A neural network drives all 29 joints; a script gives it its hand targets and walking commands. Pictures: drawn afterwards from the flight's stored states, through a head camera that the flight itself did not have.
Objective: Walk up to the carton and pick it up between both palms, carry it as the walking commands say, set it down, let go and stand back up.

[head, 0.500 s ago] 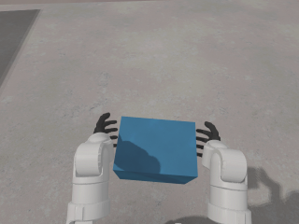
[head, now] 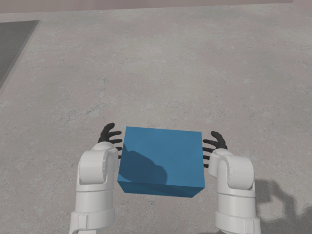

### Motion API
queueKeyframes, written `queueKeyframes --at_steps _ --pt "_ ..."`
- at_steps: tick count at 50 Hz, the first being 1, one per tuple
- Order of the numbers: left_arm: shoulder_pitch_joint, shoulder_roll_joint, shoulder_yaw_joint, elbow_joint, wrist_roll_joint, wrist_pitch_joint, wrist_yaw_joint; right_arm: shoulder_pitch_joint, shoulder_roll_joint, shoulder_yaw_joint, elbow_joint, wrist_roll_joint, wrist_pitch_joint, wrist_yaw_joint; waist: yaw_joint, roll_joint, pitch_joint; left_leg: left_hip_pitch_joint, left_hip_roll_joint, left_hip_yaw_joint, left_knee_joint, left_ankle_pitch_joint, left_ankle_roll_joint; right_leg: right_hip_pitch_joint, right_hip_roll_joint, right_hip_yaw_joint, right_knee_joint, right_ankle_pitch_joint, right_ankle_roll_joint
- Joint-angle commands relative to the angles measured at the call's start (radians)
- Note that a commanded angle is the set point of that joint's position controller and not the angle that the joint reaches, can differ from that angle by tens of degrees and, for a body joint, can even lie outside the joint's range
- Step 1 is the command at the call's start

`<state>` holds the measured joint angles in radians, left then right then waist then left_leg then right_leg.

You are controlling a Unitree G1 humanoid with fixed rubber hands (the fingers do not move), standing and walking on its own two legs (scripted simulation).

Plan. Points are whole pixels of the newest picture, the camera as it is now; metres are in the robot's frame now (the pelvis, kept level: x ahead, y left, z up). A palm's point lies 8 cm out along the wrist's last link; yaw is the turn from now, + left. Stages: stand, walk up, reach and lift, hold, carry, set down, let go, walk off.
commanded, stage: carry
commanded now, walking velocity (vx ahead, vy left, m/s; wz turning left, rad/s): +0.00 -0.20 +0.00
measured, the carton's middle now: (160, 164) +0.32 -0.02 -0.01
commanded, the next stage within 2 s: none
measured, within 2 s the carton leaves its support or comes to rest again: neither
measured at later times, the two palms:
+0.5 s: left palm (142, 190) +0.21 +0.03 +0.08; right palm (273, 199) +0.19 -0.24 +0.07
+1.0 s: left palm out of the picture +0.12 -0.01 +0.09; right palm out of the picture +0.10 -0.29 +0.08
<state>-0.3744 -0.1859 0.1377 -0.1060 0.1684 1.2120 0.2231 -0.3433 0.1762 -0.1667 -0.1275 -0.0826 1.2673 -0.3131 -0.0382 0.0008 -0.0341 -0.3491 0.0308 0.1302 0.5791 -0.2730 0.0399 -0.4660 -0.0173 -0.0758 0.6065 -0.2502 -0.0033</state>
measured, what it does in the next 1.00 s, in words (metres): walks backwards: right foot, then left foot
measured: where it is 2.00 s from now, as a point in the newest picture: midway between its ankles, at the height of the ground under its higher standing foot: outside the picture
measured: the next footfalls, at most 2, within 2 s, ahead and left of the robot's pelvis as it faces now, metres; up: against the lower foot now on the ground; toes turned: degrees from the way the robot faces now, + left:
right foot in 0.22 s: +0.03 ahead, -0.20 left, +0.00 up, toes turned -4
left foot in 0.46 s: -0.10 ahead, -0.01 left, +0.00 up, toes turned +4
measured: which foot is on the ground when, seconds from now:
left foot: down 0.00-0.24, up 0.26-0.44, down 0.46-1.00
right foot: up 0.00-0.20, down 0.22-0.48, up 0.50-0.64, down 0.66-1.00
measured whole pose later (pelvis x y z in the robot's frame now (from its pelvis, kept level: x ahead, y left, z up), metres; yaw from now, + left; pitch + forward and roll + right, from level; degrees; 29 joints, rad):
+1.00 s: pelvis -0.18 -0.13 +0.00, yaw +0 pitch +1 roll +1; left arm -0.37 -0.18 0.13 -0.09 0.16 1.24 0.24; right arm -0.34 0.17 -0.16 -0.12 -0.08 1.30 -0.33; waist -0.04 0.01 -0.04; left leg -0.33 0.03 0.09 0.52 -0.21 0.00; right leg -0.42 -0.06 -0.06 0.50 -0.12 0.01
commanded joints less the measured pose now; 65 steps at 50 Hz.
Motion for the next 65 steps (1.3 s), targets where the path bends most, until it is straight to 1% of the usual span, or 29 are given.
queueKeyframes --at_steps 1,3,7,9,11,12,13,14,18,21,23,24,25,26,27,32,33,34,35,37,42,44,46,48,50,51,55,62,65 --pt "-0.489 -1.122 -0.637 -0.08 -0.481 0.013 -0.369 -0.601 1.058 0.654 -0.088 0.45 -0.017 0.492 0.02 0.171 -0.351 0.226 0.444 -0.468 -0.249 0.206 0.163 -0.07 -0.055 0.125 0.254 -0.162 0.018" --pt "-0.536 -1.133 -0.657 -0.07 -0.506 0.013 -0.377 -0.662 1.052 0.641 -0.114 0.439 -0.036 0.492 0.022 0.083 -0.317 0.283 0.377 -0.311 -0.191 0.433 0.117 -0.112 -0.054 0.11 0.244 -0.147 0.021" --pt "-0.505 -1.09 -0.677 -0.134 -0.51 0.012 -0.362 -0.588 1.049 0.618 -0.128 0.409 -0.053 0.472 0.018 0.258 -0.439 0.341 0.314 -0.188 -0.078 0.712 0.074 0.021 0.012 0.018 0.115 -0.182 0.05" --pt "-0.486 -1.087 -0.671 -0.129 -0.51 0.01 -0.365 -0.579 1.034 0.638 -0.151 0.399 -0.051 0.46 0.022 0.226 -0.436 0.339 0.26 -0.139 -0.018 0.713 0.045 0.097 0.048 -0.033 -0.068 -0.114 0.051" --pt "-0.386 -1.072 -0.636 0.004 -0.503 0.037 -0.375 -0.528 1.012 0.619 -0.085 0.357 -0.04 0.441 0.029 0.104 -0.409 0.219 0.221 -0.109 0.022 0.508 -0.012 0.252 -0.004 -0.021 -0.254 0.028 0.025" --pt "-0.37 -1.085 -0.665 -0.034 -0.52 0.041 -0.387 -0.522 0.991 0.621 -0.153 0.351 -0.048 0.444 0.03 0.121 -0.448 0.13 0.195 -0.105 0.055 0.384 -0.046 0.349 -0.098 0.106 -0.249 0.139 0.012" --pt "-0.373 -1.041 -0.646 -0.021 -0.508 0.028 -0.389 -0.534 0.981 0.636 -0.151 0.339 -0.049 0.443 0.052 -0.18 -0.424 -0.122 0.049 0.0 0.179 -0.127 -0.096 0.405 -0.297 0.31 -0.264 0.469 -0.091" --pt "-0.377 -1.064 -0.627 -0.016 -0.497 0.025 -0.394 -0.577 1.014 0.673 -0.167 0.364 -0.043 0.45 0.046 -0.269 -0.411 -0.12 0.008 -0.041 0.289 -0.333 -0.081 0.37 -0.278 0.251 -0.212 0.589 -0.147" --pt "-0.389 -1.063 -0.591 -0.057 -0.454 0.009 -0.383 -0.661 1.034 0.726 -0.212 0.44 -0.05 0.459 0.045 -0.218 -0.397 -0.134 0.013 -0.071 0.348 -0.213 -0.056 0.372 -0.188 0.159 -0.223 0.265 -0.112" --pt "-0.363 -1.046 -0.58 -0.083 -0.419 0.005 -0.353 -0.644 1.065 0.715 -0.181 0.479 -0.023 0.463 0.041 -0.186 -0.458 -0.001 -0.01 -0.003 0.05 -0.148 -0.034 0.431 -0.194 0.112 -0.131 0.549 -0.146" --pt "-0.385 -1.067 -0.631 -0.119 -0.43 0.004 -0.339 -0.599 1.071 0.704 -0.16 0.475 -0.012 0.477 0.033 -0.117 -0.468 0.195 0.117 -0.117 -0.244 0.123 -0.018 0.286 -0.163 0.118 -0.057 0.392 -0.083" --pt "-0.332 -1.068 -0.619 -0.126 -0.418 0.005 -0.344 -0.607 1.052 0.702 -0.208 0.483 -0.02 0.486 0.028 0.078 -0.45 0.344 0.313 -0.37 -0.234 0.276 0.045 0.041 -0.089 0.058 0.028 0.11 -0.01" --pt "-0.434 -1.082 -0.643 -0.128 -0.465 0.015 -0.354 -0.582 1.037 0.658 -0.121 0.457 -0.027 0.483 0.022 0.348 -0.431 0.344 0.47 -0.475 -0.197 0.472 0.159 -0.076 -0.034 0.074 0.192 -0.232 0.03" --pt "-0.467 -1.08 -0.664 -0.182 -0.461 0.006 -0.355 -0.601 1.083 0.674 -0.142 0.462 -0.023 0.492 0.019 0.192 -0.411 0.303 0.473 -0.466 -0.204 0.432 0.175 -0.068 -0.052 0.132 0.303 -0.216 0.016" --pt "-0.448 -1.092 -0.655 -0.121 -0.46 0.012 -0.36 -0.592 1.049 0.667 -0.136 0.441 -0.019 0.494 0.026 0.16 -0.37 0.244 0.408 -0.37 -0.196 0.364 0.137 -0.045 -0.064 0.131 0.278 -0.189 0.018" --pt "-0.509 -1.113 -0.683 -0.11 -0.504 0.013 -0.37 -0.594 1.034 0.633 -0.081 0.409 -0.022 0.475 0.035 0.145 -0.408 0.166 0.194 -0.097 -0.085 0.227 0.004 0.24 0.004 -0.004 -0.145 0.023 0.038" --pt "-0.426 -1.069 -0.656 -0.072 -0.491 0.027 -0.378 -0.587 1.035 0.633 -0.1 0.407 -0.029 0.474 0.029 0.091 -0.377 0.106 0.181 -0.105 -0.076 0.214 -0.016 0.301 -0.025 0.0 -0.217 0.014 0.044" --pt "-0.441 -1.09 -0.652 -0.033 -0.496 0.032 -0.385 -0.617 1.032 0.632 -0.097 0.383 -0.028 0.468 0.027 -0.011 -0.374 0.008 0.136 -0.088 -0.025 0.115 -0.055 0.381 -0.169 0.167 -0.264 0.142 0.013" --pt "-0.408 -1.079 -0.638 -0.011 -0.499 0.028 -0.391 -0.556 1.01 0.629 -0.078 0.368 -0.025 0.464 0.038 -0.224 -0.365 -0.002 0.038 -0.038 0.062 -0.167 -0.086 0.266 -0.278 0.311 -0.288 0.25 -0.05" --pt "-0.464 -1.078 -0.621 -0.014 -0.501 0.031 -0.403 -0.602 1.023 0.665 -0.098 0.384 -0.033 0.454 0.033 -0.118 -0.345 -0.001 0.018 -0.063 0.192 -0.186 -0.074 0.254 -0.271 0.272 -0.271 0.33 -0.083" --pt "-0.425 -1.053 -0.585 0.02 -0.44 0.026 -0.381 -0.64 1.042 0.692 -0.102 0.441 -0.024 0.473 0.028 -0.171 -0.381 0.093 0.029 -0.061 -0.169 -0.037 -0.043 0.318 -0.195 0.141 -0.182 0.329 -0.059" --pt "-0.395 -1.067 -0.585 -0.015 -0.44 0.017 -0.376 -0.679 1.035 0.712 -0.155 0.465 -0.026 0.479 0.04 -0.085 -0.424 0.131 0.095 -0.119 -0.127 -0.028 -0.036 0.256 -0.163 0.114 -0.216 0.071 0.011" --pt "-0.437 -1.048 -0.604 -0.042 -0.442 0.019 -0.373 -0.634 1.067 0.687 -0.075 0.453 -0.01 0.485 0.038 -0.019 -0.394 0.028 0.136 -0.175 -0.185 -0.087 -0.029 0.304 -0.148 0.088 -0.197 -0.068 0.005" --pt "-0.464 -1.075 -0.613 -0.036 -0.445 0.015 -0.367 -0.693 1.049 0.706 -0.113 0.474 -0.009 0.494 0.036 -0.07 -0.349 0.049 0.132 -0.186 -0.192 -0.128 -0.021 0.217 -0.146 0.1 -0.2 -0.134 -0.004" --pt "-0.493 -1.083 -0.631 -0.033 -0.468 0.02 -0.375 -0.679 1.029 0.673 -0.075 0.465 -0.007 0.49 0.036 0.054 -0.28 0.032 0.1 -0.131 -0.172 -0.149 -0.039 0.15 -0.151 0.124 -0.236 -0.158 0.0" --pt "-0.475 -1.05 -0.629 -0.069 -0.466 0.02 -0.374 -0.591 1.046 0.662 -0.039 0.448 -0.007 0.485 0.04 -0.077 -0.36 0.074 0.088 -0.127 -0.13 -0.106 -0.032 0.176 -0.164 0.138 -0.256 -0.204 -0.002" --pt "-0.494 -1.085 -0.627 -0.011 -0.481 0.031 -0.391 -0.671 1.068 0.662 -0.079 0.444 -0.016 0.483 0.036 0.014 -0.362 0.06 0.121 -0.147 -0.169 -0.096 -0.024 0.207 -0.147 0.112 -0.213 -0.1 0.001" --pt "-0.508 -1.066 -0.611 0.003 -0.483 0.027 -0.399 -0.699 1.044 0.662 -0.091 0.414 -0.025 0.465 0.03 -0.102 -0.303 0.063 0.069 -0.104 -0.105 -0.091 -0.025 0.107 -0.176 0.146 -0.298 -0.227 0.001" --pt "-0.51 -1.102 -0.623 0.05 -0.486 0.039 -0.401 -0.661 1.034 0.639 -0.046 0.406 -0.018 0.471 0.036 0.004 -0.332 0.053 0.079 -0.127 -0.138 -0.1 -0.02 0.131 -0.162 0.12 -0.254 -0.172 0.001"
